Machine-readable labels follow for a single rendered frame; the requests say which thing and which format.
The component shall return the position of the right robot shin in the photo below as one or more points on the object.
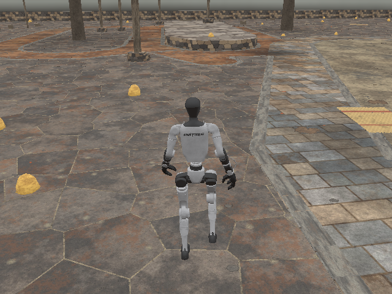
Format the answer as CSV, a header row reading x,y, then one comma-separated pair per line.
x,y
212,211

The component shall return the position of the left robot shin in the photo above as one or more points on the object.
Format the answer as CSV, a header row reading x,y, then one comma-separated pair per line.
x,y
184,229

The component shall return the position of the robot right hand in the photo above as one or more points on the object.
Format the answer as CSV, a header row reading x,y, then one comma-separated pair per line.
x,y
232,180

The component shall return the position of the left robot forearm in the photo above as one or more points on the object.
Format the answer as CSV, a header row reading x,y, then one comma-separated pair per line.
x,y
166,160

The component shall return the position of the robot shin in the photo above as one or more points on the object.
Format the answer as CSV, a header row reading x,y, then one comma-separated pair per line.
x,y
184,229
212,211

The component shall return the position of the right robot forearm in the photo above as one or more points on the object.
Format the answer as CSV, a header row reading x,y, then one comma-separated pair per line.
x,y
226,163

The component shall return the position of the right robot upper arm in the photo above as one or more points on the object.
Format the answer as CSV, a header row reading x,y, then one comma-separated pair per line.
x,y
213,129

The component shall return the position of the left robot upper arm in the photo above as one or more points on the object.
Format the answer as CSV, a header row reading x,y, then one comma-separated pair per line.
x,y
175,130

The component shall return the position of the robot left hand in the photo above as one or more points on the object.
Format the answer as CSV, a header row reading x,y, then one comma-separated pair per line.
x,y
167,172

